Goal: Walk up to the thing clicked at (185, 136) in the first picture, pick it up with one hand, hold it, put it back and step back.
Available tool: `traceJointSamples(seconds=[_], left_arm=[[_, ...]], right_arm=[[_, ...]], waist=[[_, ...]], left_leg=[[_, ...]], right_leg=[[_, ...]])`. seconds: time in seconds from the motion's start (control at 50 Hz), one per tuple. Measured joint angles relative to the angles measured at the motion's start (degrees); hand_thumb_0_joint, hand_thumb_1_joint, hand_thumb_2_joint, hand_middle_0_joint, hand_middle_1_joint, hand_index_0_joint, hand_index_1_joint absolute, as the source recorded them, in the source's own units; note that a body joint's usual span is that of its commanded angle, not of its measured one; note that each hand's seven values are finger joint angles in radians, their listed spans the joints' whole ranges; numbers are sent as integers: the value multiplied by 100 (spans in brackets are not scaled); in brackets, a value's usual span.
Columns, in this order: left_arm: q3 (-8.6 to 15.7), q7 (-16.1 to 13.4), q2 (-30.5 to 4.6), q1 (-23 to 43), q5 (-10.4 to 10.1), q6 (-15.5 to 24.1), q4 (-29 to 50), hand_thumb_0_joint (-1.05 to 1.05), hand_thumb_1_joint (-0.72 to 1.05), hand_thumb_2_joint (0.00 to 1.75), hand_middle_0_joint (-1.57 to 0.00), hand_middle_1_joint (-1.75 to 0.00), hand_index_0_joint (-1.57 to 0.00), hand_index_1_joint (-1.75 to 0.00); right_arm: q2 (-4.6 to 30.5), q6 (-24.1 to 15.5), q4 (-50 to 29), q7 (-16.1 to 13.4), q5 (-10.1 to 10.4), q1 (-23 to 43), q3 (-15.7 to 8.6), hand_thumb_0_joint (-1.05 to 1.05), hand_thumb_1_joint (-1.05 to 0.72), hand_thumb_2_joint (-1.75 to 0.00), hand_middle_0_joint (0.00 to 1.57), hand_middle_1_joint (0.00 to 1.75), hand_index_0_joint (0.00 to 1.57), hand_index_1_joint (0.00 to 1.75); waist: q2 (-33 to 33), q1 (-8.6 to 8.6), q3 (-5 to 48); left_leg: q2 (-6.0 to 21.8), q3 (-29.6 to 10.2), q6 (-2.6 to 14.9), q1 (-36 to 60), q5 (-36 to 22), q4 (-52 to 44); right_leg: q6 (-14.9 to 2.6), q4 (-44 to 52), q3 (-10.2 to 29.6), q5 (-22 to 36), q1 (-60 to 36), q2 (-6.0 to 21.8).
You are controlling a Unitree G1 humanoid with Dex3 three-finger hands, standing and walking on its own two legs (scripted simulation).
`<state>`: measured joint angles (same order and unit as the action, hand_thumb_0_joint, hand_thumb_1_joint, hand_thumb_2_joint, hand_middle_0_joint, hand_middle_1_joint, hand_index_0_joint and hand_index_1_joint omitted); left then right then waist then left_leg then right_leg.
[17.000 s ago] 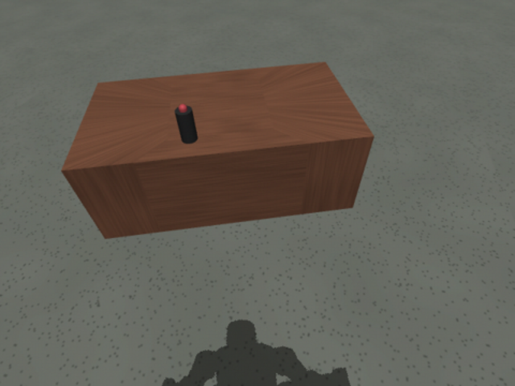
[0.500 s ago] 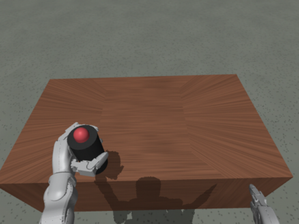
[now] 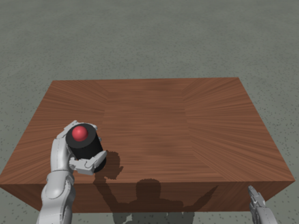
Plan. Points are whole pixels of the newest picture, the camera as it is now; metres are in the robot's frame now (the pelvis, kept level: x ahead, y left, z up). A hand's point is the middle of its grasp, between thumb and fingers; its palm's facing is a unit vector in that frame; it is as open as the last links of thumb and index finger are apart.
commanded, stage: hold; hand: left
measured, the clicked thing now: (87, 147) +0.33 +0.17 +0.07
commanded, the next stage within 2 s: crouch in 1.10 s
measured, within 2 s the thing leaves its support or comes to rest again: neither
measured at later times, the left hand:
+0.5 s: hand (91, 157) +0.31 +0.16 +0.05, palm faces +0.11 -0.99 +0.00, open 9.2 cm
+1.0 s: hand (93, 148) +0.33 +0.15 +0.06, palm faces +0.09 -1.00 -0.01, open 9.2 cm
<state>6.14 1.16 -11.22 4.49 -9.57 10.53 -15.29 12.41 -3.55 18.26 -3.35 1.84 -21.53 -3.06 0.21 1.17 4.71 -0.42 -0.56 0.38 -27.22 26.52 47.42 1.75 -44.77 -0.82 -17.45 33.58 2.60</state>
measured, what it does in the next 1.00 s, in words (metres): stands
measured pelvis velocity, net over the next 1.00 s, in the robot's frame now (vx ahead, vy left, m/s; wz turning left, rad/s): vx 0.00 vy -0.01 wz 0.00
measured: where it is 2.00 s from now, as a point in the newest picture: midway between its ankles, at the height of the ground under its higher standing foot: outside the picture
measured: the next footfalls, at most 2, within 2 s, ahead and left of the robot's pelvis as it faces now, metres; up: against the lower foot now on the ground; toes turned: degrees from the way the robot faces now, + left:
none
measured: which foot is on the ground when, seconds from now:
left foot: down 0.00-1.00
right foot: down 0.00-1.00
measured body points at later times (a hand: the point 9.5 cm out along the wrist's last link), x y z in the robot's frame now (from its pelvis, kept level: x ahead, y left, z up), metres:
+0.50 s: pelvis +0.00 -0.01 +0.00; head +0.04 +0.00 +0.45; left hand +0.30 +0.21 +0.05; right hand +0.16 -0.26 -0.05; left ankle -0.02 +0.11 -0.70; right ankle +0.05 -0.14 -0.70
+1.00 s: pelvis +0.00 -0.01 +0.00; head +0.03 +0.00 +0.45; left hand +0.32 +0.21 +0.07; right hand +0.15 -0.26 -0.05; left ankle -0.02 +0.11 -0.70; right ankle +0.05 -0.14 -0.70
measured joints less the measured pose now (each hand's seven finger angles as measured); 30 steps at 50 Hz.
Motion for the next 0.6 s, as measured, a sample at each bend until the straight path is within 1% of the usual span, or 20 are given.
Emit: traceJointSamples(seconds=[0.06, 0.18, 0.28, 0.34, 0.38, 0.52, 0.6], left_arm=[[-32, -12, -13, 59, 40, -76, 10, 1, -31, 112, -75, -99, -79, -103], [-14, -62, 69, -32, -7, -97, 193, 1, -31, 112, -75, -99, -79, -103], [60, -72, 128, -20, -20, 9, -52, 1, -31, 113, -75, -100, -79, -103], [78, -48, 73, -29, 40, 47, -160, 1, -31, 112, -75, -100, -79, -103], [85, -12, 50, -81, 37, 96, -185, 1, -31, 112, -75, -100, -79, -103], [70, 66, 73, -314, -12, 301, -89, 1, -31, 112, -75, -100, -78, -103], [74, 48, 50, -348, 17, 369, 17, 1, -31, 112, -75, -100, -78, -103]], right_arm=[[-14, 27, 17, 16, 6, 19, 9, -1, 52, -6, 6, 5, 6, 5], [-7, 69, 71, 38, 4, 18, -65, -1, 52, -6, 6, 5, 6, 5], [-11, 133, 126, 44, 6, 83, -73, -1, 52, -6, 6, 5, 6, 5], [-22, 138, 108, 51, -12, 160, -53, -1, 52, -6, 6, 5, 6, 5], [-21, 110, 63, 58, -24, 175, -52, -1, 52, -6, 6, 5, 6, 5], [36, -27, 2, 48, -41, 100, -25, -1, 52, -6, 6, 5, 6, 5], [12, -26, -65, 54, -64, 62, 6, -1, 52, -6, 6, 5, 6, 5]], waist=[[-13, 14, -53], [-33, 16, -86], [8, 3, -63], [45, 4, -84], [53, 13, -110], [62, 14, -127], [55, 28, -108]], left_leg=[[2, 31, 5, 20, -9, -25], [10, 60, 2, 80, -24, -94], [10, 37, -14, 91, -34, -119], [16, 22, -30, 45, -43, -107], [18, 5, -36, 20, -45, -97], [21, -38, -56, -54, -18, -32], [21, -54, -59, -104, 6, 23]], right_leg=[[5, 17, 31, 16, -5, -6], [2, 61, 57, 26, -42, -17], [-14, 54, 34, 9, -46, -14], [-32, 29, 20, 8, 1, -19], [-39, 20, 3, 6, 20, -19], [-56, -42, -38, -33, 79, -16], [-61, -93, -53, -59, 123, -13]])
